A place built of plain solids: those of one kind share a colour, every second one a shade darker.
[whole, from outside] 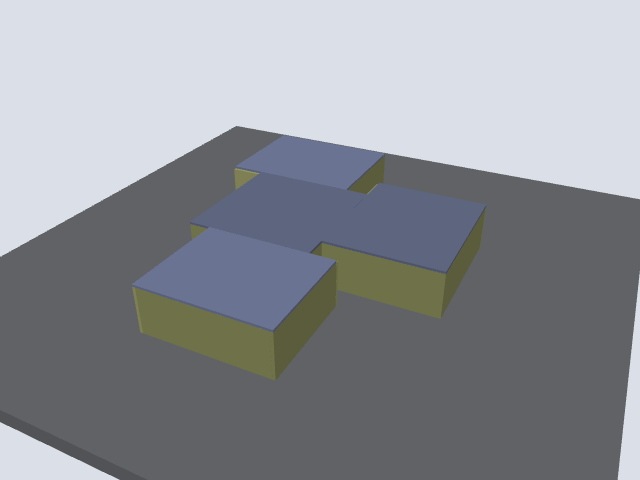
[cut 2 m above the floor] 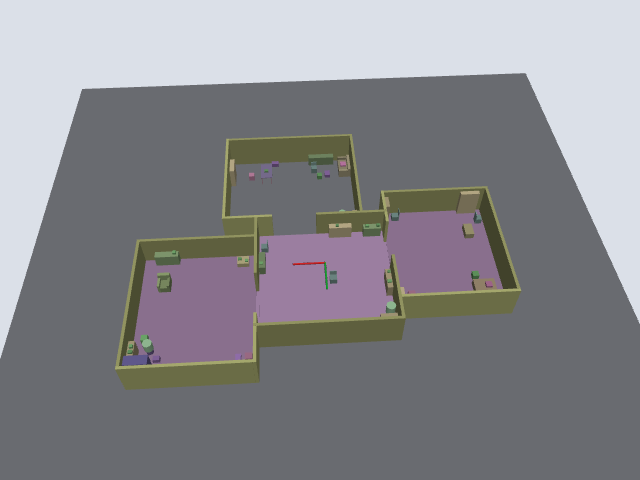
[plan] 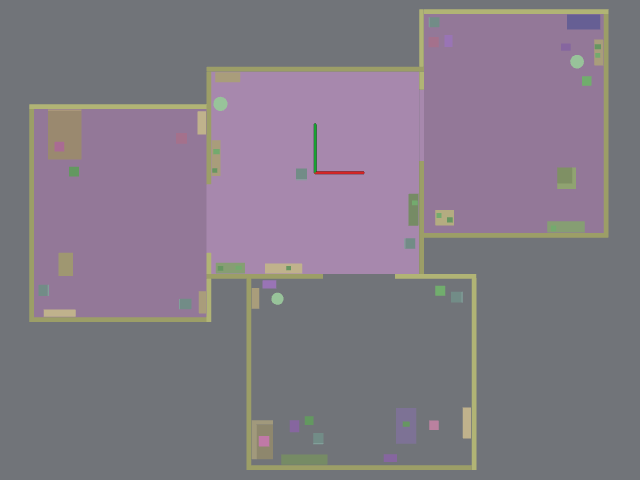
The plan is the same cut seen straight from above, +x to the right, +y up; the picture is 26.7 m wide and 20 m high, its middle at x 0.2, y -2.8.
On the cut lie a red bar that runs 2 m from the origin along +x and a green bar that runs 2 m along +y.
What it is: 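A storey of a house; a hub and three side rooms behind broad openings; the side rooms' floors lie 0.49 m, 0.192 m and not at all below the hub's; a bare drop, one riser, a flush line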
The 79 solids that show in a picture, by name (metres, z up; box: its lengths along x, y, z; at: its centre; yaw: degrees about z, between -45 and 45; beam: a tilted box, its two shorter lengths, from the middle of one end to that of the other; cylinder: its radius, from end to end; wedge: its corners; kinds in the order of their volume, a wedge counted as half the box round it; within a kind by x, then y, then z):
{
 "floor_1": {"box": [7.18, 8.68, 0.35], "at": [-8.12, -1.68, 0.13]},
 "floor_2": {"box": [0.2, 2.85, 0.35], "at": [-4.43, -1.9, 0.13]},
 "floor_3": {"box": [8.66, 8.43, 0.54], "at": [0.0, 0.0, 0.22]},
 "floor_4": {"box": [0.2, 2.96, 0.54], "at": [4.43, 1.98, 0.22]},
 "floor_5": {"box": [7.49, 9.12, 0.54], "at": [8.28, 2.05, 0.22]},
 "wall_1": {"box": [0.2, 8.68, 3.25], "at": [-11.81, -1.68, 1.57]},
 "wall_2": {"box": [7.38, 0.2, 3.25], "at": [-8.22, -6.12, 1.57]},
 "wall_3": {"box": [7.38, 0.2, 3.25], "at": [-8.22, 2.76, 1.57]},
 "wall_4": {"box": [0.2, 1.8, 3.25], "at": [-4.43, -5.32, 1.57]},
 "wall_5": {"box": [0.2, 0.89, 3.25], "at": [-4.43, -3.77, 1.57]},
 "wall_6": {"box": [0.2, 4.69, 3.25], "at": [-4.43, 1.87, 1.57]},
 "wall_7": {"box": [0.2, 7.97, 3.25], "at": [-2.77, -8.4, 1.57]},
 "wall_8": {"box": [4.86, 0.2, 3.25], "at": [-2.1, -4.32, 1.57]},
 "wall_9": {"box": [9.06, 0.2, 3.25], "at": [0.0, 4.32, 1.57]},
 "wall_10": {"box": [9.18, 0.2, 3.25], "at": [1.93, -12.29, 1.57]},
 "wall_11": {"box": [1.2, 0.2, 3.25], "at": [3.93, -4.32, 1.57]},
 "wall_12": {"box": [0.2, 4.71, 3.25], "at": [4.43, -1.86, 1.57]},
 "wall_13": {"box": [0.2, 0.76, 3.25], "at": [4.43, 3.84, 1.57]},
 "wall_14": {"box": [0.2, 2.4, 3.25], "at": [4.43, 5.62, 1.57]},
 "wall_15": {"box": [2.19, 0.2, 3.25], "at": [5.62, -4.32, 1.57]},
 "wall_16": {"box": [0.2, 7.97, 3.25], "at": [6.62, -8.4, 1.57]},
 "wall_17": {"box": [7.69, 0.2, 3.25], "at": [8.38, -2.61, 1.57]},
 "wall_18": {"box": [7.69, 0.2, 3.25], "at": [8.38, 6.71, 1.57]},
 "wall_19": {"box": [0.2, 9.12, 3.25], "at": [12.12, 2.05, 1.57]},
 "roof_1": {"box": [7.38, 9.08, 0.16], "at": [-8.22, -1.68, 3.28]},
 "roof_2": {"box": [9.06, 8.83, 0.16], "at": [0.0, 0.0, 3.28]},
 "roof_3": {"box": [9.58, 7.97, 0.16], "at": [1.93, -8.4, 3.28]},
 "roof_4": {"box": [7.69, 9.52, 0.16], "at": [8.38, 2.05, 3.28]},
 "case_1": {"box": [1.34, 0.31, 1.99], "at": [-10.64, -5.84, 1.3]},
 "case_2": {"box": [0.36, 0.98, 1.43], "at": [-4.73, 2.08, 1.02]},
 "case_3": {"box": [0.3, 0.94, 1.89], "at": [-4.7, -5.4, 1.25]},
 "case_4": {"box": [0.37, 1.49, 0.91], "at": [-4.13, 0.61, 0.95]},
 "case_5": {"box": [1.04, 0.42, 1.67], "at": [-3.65, 3.99, 1.33]},
 "case_6": {"box": [0.32, 0.88, 1.27], "at": [-2.49, -5.23, 0.58]},
 "case_7": {"box": [1.56, 0.42, 1.0], "at": [-1.31, -3.99, 1.0]},
 "case_8": {"box": [0.35, 1.3, 1.63], "at": [6.32, -10.43, 0.76]},
 "case_9": {"box": [0.38, 1.08, 1.11], "at": [11.81, 5.01, 1.05]},
 "sideboard_1": {"box": [1.22, 0.45, 0.81], "at": [-3.53, -3.97, 0.9]},
 "sideboard_2": {"box": [1.94, 0.43, 0.81], "at": [-0.45, -11.95, 0.35]},
 "sideboard_3": {"box": [0.42, 1.34, 0.71], "at": [4.1, -1.54, 0.85]},
 "sideboard_4": {"box": [1.57, 0.47, 0.88], "at": [10.45, -2.25, 0.93]},
 "wardrobe_1": {"box": [1.39, 0.62, 2.12], "at": [11.18, 6.28, 1.56]},
 "bed_1": {"box": [1.4, 2.03, 0.46], "at": [-10.44, 1.57, 0.53]},
 "bed_2": {"box": [1.4, 0.06, 1.04], "at": [-10.44, 2.61, 0.82]},
 "sofa_1": {"box": [0.21, 1.63, 0.85], "at": [-2.54, -11.12, 0.37]},
 "sofa_2": {"box": [0.68, 0.19, 0.7], "at": [-2.09, -11.84, 0.3]},
 "sofa_3": {"box": [0.68, 1.26, 0.51], "at": [-2.09, -11.12, 0.21]},
 "sofa_4": {"box": [0.68, 0.19, 0.7], "at": [-2.09, -10.4, 0.3]},
 "bush_1": {"cylinder": 0.3, "from": [-3.95, 2.87, 0.95], "to": [-3.95, 2.87, 1.64]},
 "bush_2": {"cylinder": 0.25, "from": [-1.57, -5.25, 0.29], "to": [-1.57, -5.25, 1.49]},
 "bush_3": {"cylinder": 0.28, "from": [10.91, 4.63, 0.93], "to": [10.91, 4.63, 1.53]},
 "chair_1": {"box": [0.39, 0.47, 0.41], "at": [-11.34, -4.9, 0.51]},
 "chair_2": {"box": [0.47, 0.43, 0.4], "at": [-5.39, -5.47, 0.5]},
 "chair_3": {"box": [0.47, 0.44, 0.42], "at": [-0.57, -0.04, 0.7]},
 "chair_4": {"box": [0.44, 0.42, 0.49], "at": [0.13, -11.05, 0.2]},
 "chair_5": {"box": [0.42, 0.44, 0.43], "at": [3.97, -2.94, 0.71]},
 "chair_6": {"box": [0.4, 0.43, 0.46], "at": [4.98, 6.27, 0.72]},
 "chair_7": {"box": [0.44, 0.45, 0.46], "at": [5.88, -5.18, 0.18]},
 "armchair_1": {"box": [0.16, 0.67, 0.68], "at": [10.16, -0.11, 0.83]},
 "armchair_2": {"box": [0.78, 0.23, 0.93], "at": [10.48, -0.56, 0.96]},
 "armchair_3": {"box": [0.47, 0.67, 0.44], "at": [10.48, -0.11, 0.71]},
 "armchair_4": {"box": [0.16, 0.67, 0.68], "at": [10.79, -0.11, 0.83]},
 "lowtable_1": {"box": [0.61, 0.97, 0.45], "at": [-10.39, -3.81, 0.53]},
 "lowtable_2": {"box": [0.78, 0.65, 0.37], "at": [5.39, -1.88, 0.68]},
 "toybox_1": {"box": [0.58, 0.35, 0.38], "at": [-1.91, -4.65, 0.14]},
 "toybox_2": {"box": [0.4, 0.5, 0.32], "at": [-0.86, -10.56, 0.11]},
 "toybox_3": {"box": [0.55, 0.32, 0.36], "at": [3.14, -11.89, 0.13]},
 "toybox_4": {"box": [0.34, 0.51, 0.3], "at": [5.55, 5.49, 0.64]},
 "toybox_5": {"box": [0.41, 0.3, 0.31], "at": [10.45, 5.24, 0.65]},
 "basket_1": {"box": [0.42, 0.41, 0.4], "at": [-10.05, 0.05, 0.5]},
 "basket_2": {"box": [0.37, 0.37, 0.41], "at": [-0.26, -10.32, 0.15]},
 "basket_3": {"box": [0.42, 0.42, 0.37], "at": [5.21, -4.92, 0.14]},
 "basket_4": {"box": [0.4, 0.4, 0.37], "at": [11.32, 3.82, 0.68]},
 "pouf_1": {"box": [0.46, 0.46, 0.45], "at": [-5.57, 1.44, 0.53]},
 "pouf_2": {"box": [0.43, 0.43, 0.38], "at": [4.93, 5.45, 0.69]},
 "pouf_3": {"box": [0.4, 0.4, 0.5], "at": [4.95, -10.52, 0.2]},
 "cushion_1": {"box": [0.41, 0.41, 0.15], "at": [-10.66, 1.09, 0.84]},
 "cushion_2": {"box": [0.44, 0.44, 0.13], "at": [-2.13, -11.18, 0.53]},
 "table_1": {"box": [0.85, 1.49, 0.04], "at": [3.79, -10.54, 0.71]}
}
